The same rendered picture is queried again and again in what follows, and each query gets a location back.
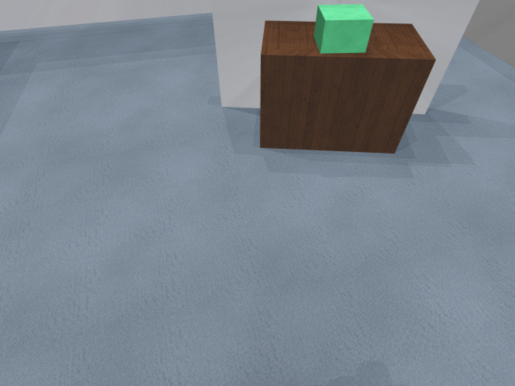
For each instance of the carton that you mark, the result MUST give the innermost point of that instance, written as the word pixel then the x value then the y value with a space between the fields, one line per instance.
pixel 342 28

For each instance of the pedestal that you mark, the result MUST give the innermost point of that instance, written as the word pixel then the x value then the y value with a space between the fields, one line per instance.
pixel 355 102

